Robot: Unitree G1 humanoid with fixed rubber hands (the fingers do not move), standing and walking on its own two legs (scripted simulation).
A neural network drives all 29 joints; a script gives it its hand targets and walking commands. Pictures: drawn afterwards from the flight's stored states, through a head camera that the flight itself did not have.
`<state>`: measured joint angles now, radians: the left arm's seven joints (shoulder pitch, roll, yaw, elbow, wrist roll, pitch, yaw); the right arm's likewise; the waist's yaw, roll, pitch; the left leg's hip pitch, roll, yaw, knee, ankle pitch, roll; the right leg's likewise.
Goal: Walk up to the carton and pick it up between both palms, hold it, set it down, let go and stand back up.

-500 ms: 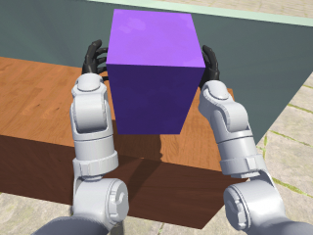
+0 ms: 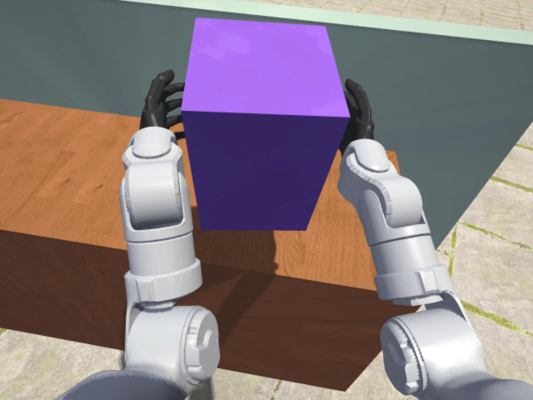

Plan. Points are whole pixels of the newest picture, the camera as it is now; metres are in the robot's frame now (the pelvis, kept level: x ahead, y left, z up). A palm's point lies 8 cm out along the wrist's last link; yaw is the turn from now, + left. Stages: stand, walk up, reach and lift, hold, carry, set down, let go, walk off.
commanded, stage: hold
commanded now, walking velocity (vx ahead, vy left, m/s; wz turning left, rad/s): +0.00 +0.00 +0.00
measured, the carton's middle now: (257, 137) +0.40 +0.01 +0.21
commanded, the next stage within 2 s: none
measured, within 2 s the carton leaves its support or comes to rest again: neither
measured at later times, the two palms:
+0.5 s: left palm (158, 134) +0.37 +0.14 +0.24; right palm (354, 140) +0.37 -0.11 +0.23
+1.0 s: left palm (152, 129) +0.36 +0.14 +0.25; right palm (354, 134) +0.37 -0.11 +0.24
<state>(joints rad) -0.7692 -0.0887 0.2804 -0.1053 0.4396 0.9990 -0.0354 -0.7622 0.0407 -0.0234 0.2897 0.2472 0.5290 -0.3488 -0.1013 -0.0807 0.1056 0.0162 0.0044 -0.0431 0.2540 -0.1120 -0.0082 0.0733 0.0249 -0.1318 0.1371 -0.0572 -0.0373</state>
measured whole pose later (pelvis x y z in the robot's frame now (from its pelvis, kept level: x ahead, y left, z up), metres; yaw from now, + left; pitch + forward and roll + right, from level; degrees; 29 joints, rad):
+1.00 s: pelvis +0.00 +0.00 +0.00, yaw +0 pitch -9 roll -1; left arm -0.79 -0.07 0.27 -0.09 0.44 1.04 -0.04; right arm -0.78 0.03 -0.02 0.29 0.27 0.57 -0.37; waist -0.09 -0.09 0.08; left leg 0.02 0.00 -0.04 0.27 -0.13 -0.01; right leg 0.06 0.02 -0.13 0.17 -0.08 -0.04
